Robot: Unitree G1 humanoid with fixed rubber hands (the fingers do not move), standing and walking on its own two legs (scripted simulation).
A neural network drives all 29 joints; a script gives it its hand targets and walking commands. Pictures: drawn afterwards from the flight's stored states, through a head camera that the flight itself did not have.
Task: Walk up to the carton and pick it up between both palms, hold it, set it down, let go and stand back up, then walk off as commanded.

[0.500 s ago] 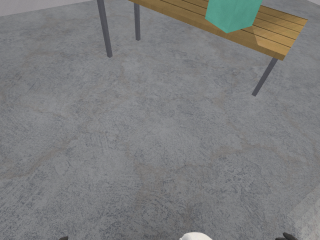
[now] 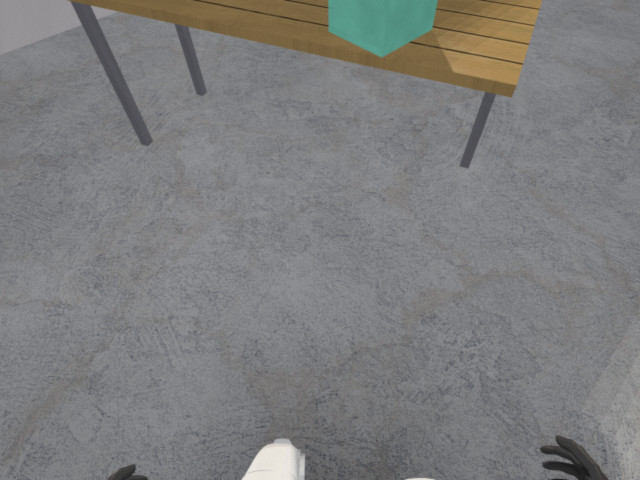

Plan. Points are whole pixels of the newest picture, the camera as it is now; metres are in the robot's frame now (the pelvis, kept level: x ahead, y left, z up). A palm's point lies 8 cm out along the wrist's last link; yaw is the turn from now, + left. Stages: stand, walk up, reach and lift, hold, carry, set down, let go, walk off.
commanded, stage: walk up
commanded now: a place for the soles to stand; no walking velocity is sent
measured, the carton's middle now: out of the picture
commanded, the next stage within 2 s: none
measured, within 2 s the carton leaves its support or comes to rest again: neither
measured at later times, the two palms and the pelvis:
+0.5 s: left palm (134, 386) +0.25 +0.29 -0.08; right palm out of the picture +0.10 -0.29 -0.11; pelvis +0.10 +0.01 +0.00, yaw -13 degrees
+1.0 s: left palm (130, 318) +0.36 +0.34 -0.10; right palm (543, 459) +0.16 -0.24 -0.08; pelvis +0.20 +0.07 +0.01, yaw -17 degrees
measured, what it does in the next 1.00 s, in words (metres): walks ahead, turning right: left foot, then right foot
